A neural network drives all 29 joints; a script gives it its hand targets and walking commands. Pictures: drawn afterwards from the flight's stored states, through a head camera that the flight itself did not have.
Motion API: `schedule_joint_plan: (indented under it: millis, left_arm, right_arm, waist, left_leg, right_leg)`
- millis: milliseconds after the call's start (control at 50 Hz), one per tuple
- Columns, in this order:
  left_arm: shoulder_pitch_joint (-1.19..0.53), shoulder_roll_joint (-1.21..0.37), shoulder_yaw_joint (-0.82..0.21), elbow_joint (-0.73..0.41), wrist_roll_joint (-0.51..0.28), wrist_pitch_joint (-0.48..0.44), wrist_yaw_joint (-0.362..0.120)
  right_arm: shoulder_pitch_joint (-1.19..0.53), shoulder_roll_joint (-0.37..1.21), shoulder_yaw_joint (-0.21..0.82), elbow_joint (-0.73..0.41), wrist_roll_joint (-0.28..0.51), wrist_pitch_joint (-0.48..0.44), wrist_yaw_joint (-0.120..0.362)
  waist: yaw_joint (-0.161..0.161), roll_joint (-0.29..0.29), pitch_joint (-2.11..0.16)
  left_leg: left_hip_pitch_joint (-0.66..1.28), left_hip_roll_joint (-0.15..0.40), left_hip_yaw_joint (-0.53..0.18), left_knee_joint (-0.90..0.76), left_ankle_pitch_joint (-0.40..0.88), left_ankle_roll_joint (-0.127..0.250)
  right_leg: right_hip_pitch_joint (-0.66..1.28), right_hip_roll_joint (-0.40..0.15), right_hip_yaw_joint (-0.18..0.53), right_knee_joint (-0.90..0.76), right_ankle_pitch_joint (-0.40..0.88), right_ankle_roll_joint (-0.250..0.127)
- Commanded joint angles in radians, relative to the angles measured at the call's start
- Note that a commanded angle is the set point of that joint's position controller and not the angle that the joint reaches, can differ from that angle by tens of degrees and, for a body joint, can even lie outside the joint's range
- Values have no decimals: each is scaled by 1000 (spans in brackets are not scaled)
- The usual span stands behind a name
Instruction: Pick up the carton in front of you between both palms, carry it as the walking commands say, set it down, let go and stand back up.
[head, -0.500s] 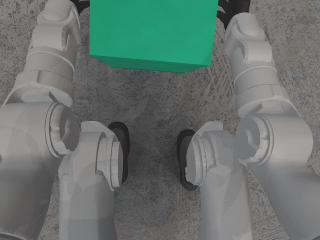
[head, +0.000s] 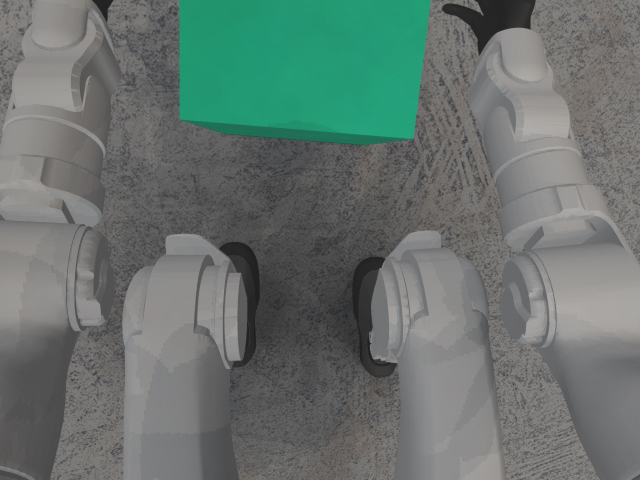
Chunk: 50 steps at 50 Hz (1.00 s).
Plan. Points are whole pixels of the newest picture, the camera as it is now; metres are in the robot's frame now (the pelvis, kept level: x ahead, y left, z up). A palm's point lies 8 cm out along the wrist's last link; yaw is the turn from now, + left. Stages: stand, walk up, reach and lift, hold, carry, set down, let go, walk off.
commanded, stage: set down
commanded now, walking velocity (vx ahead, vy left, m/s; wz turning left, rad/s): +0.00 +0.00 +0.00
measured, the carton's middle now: (302, 46) +0.53 +0.02 -0.24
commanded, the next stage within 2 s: let go in 0.90 s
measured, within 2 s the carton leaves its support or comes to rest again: neither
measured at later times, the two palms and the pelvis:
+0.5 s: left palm out of the picture +0.53 +0.23 +0.02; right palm out of the picture +0.53 -0.16 +0.02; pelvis +0.01 +0.00 +0.13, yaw +0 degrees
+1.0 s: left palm out of the picture +0.52 +0.23 +0.16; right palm out of the picture +0.52 -0.17 +0.17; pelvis +0.04 +0.01 +0.26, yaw +1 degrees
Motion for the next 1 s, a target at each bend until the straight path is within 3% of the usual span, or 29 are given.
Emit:
schedule_joint_plan:
  millis: [0,120,200,520,860,980]
  left_arm:
    - [-196,118,57,-179,43,12,2]
    - [-111,51,136,-136,137,31,-23]
    - [-95,33,157,-121,164,23,-38]
    - [-31,23,185,-317,206,99,-60]
    - [96,-41,230,-280,272,68,-99]
    - [232,-71,245,-298,332,60,-98]
  right_arm:
    - [-175,-88,-45,-186,-33,10,-13]
    - [-78,-23,-131,-130,-125,36,8]
    - [-78,-4,-150,-132,-152,29,23]
    - [12,-23,-174,-307,-165,83,47]
    - [136,20,-227,-267,-231,47,111]
    - [265,27,-224,-276,-289,34,136]
  waist:
    - [14,77,-1499]
    - [4,70,-1216]
    - [4,60,-1221]
    - [-16,106,-1488]
    - [-21,88,-1344]
    - [-13,83,-1374]
  left_leg:
    - [885,-21,64,-202,340,-2]
    - [696,-29,61,-320,242,1]
    - [696,-31,56,-387,249,-1]
    - [1090,-57,56,-662,383,-14]
    - [1315,-47,19,-1002,477,-13]
    - [1462,-45,12,-1112,543,-13]
  right_leg:
    - [576,6,-81,-283,335,13]
    - [458,10,-64,-400,265,12]
    - [468,12,-62,-461,280,17]
    - [636,21,-94,-726,353,22]
    - [820,1,-63,-1079,438,30]
    - [950,-2,-55,-1185,491,28]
